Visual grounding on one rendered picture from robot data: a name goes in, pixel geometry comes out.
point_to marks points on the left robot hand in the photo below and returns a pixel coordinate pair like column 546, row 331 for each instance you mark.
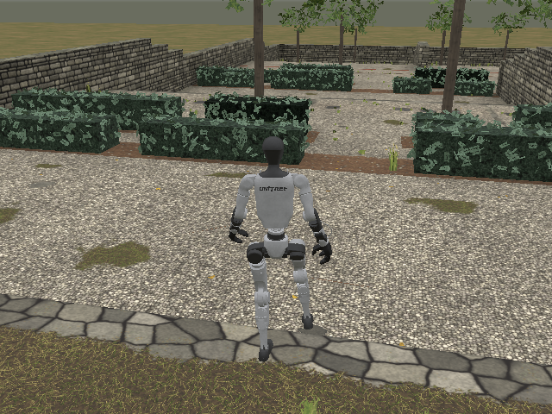
column 235, row 239

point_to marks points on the right robot shin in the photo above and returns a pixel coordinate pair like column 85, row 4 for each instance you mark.
column 304, row 295

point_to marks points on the robot right upper arm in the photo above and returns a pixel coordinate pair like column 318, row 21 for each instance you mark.
column 301, row 182

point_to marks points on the right robot hand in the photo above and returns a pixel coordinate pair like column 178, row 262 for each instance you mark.
column 326, row 250

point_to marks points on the humanoid robot head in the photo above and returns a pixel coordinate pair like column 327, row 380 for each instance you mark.
column 273, row 148

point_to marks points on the robot left forearm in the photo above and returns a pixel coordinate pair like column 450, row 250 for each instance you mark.
column 235, row 223

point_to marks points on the robot left upper arm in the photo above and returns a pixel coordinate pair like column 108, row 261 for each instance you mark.
column 247, row 183

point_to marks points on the robot right forearm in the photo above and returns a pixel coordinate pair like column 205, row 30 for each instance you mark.
column 318, row 231

